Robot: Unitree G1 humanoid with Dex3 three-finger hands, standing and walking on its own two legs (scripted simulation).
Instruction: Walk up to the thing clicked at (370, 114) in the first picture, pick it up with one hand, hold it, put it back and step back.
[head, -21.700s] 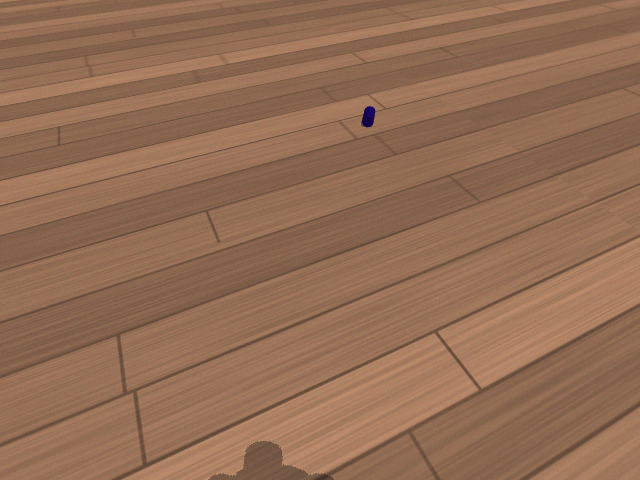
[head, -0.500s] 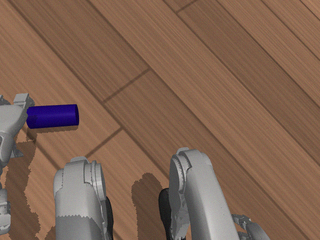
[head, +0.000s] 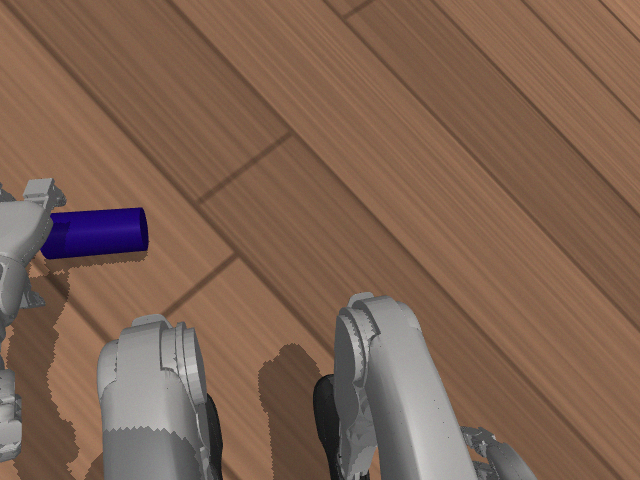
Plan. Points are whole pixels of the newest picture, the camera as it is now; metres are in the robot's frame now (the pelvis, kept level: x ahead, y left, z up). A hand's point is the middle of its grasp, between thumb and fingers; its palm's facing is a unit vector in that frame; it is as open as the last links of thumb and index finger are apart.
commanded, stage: rise first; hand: left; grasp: from above
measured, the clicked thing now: (97, 232) +0.47 +0.30 -0.29
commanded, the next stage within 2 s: approach in 1.10 s
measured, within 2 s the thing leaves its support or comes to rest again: neither
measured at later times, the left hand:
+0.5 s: hand (33, 248) +0.42 +0.34 -0.18, palm faces -0.46 -0.07 -0.89, open 14.0 cm
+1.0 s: hand (26, 245) +0.42 +0.34 -0.17, palm faces -0.46 -0.06 -0.88, open 14.1 cm
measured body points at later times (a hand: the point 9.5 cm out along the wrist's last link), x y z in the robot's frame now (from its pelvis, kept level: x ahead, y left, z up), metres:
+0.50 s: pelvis +0.00 +0.00 -0.01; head +0.23 +0.08 +0.37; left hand +0.44 +0.34 -0.13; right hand +0.08 -0.27 -0.11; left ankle +0.08 +0.12 -0.29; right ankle +0.09 -0.11 -0.29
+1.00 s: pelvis +0.00 +0.00 +0.00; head +0.23 +0.09 +0.38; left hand +0.44 +0.34 -0.12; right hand +0.09 -0.26 -0.11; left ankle +0.08 +0.12 -0.29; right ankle +0.09 -0.11 -0.29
